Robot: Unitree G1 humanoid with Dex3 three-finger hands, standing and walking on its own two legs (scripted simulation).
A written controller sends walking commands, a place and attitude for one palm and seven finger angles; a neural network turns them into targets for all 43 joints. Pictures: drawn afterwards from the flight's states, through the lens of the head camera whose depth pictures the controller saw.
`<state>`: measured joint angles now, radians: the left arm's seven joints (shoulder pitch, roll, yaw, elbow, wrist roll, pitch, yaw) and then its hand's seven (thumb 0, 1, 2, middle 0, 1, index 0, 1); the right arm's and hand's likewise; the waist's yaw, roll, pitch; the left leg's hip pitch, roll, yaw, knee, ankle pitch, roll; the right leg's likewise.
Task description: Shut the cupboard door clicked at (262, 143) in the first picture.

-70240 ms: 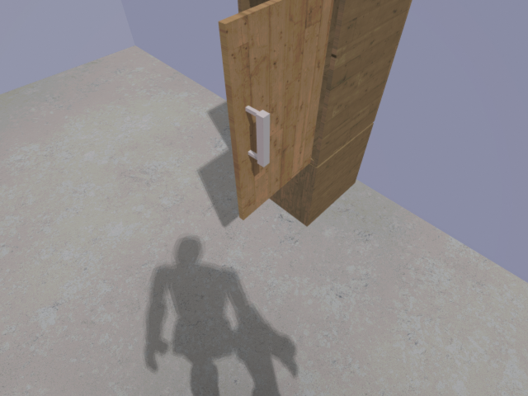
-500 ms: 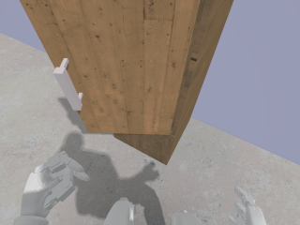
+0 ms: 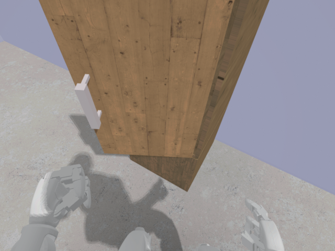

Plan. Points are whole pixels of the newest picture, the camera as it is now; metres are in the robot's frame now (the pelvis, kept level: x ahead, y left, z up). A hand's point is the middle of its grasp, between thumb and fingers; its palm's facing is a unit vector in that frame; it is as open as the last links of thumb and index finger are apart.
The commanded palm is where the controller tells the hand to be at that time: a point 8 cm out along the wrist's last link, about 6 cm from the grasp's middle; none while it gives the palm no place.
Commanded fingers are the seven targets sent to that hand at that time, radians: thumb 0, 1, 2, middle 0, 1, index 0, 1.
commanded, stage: raise the hand and make a fist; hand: left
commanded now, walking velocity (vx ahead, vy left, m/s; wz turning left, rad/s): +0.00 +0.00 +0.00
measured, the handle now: (91, 102) +0.46 +0.25 +0.07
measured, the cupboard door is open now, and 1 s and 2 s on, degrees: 28 28 28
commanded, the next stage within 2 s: bring the fist close to the handle in 0.42 s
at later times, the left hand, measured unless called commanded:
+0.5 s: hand (91, 190) +0.23 +0.18 +0.07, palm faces +0.02 -1.00 -0.04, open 3.1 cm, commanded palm +0.21 +0.23 +0.07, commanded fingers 0.00 0.90 0.90 -1.30 -1.50 -1.30 -1.50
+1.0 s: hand (95, 157) +0.30 +0.19 +0.07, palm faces +0.02 -1.00 -0.03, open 3.1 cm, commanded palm +0.28 +0.24 +0.07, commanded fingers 0.00 0.90 0.90 -1.30 -1.50 -1.30 -1.50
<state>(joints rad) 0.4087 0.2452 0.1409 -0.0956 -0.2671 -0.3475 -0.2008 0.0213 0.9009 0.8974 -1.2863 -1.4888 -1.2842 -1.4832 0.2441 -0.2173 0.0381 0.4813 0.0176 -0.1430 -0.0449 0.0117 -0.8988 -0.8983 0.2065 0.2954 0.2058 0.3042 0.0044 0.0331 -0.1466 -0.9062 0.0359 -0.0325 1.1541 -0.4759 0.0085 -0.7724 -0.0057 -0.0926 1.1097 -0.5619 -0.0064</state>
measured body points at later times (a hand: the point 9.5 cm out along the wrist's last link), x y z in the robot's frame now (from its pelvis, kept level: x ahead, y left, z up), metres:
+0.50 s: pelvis +0.00 -0.01 +0.00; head +0.05 -0.01 +0.45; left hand +0.22 +0.23 +0.07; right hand +0.18 -0.25 -0.07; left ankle +0.05 +0.11 -0.65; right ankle -0.01 -0.12 -0.65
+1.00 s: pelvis +0.00 -0.01 +0.01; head +0.06 -0.01 +0.45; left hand +0.29 +0.24 +0.07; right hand +0.16 -0.26 -0.08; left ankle +0.05 +0.11 -0.65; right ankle -0.01 -0.12 -0.65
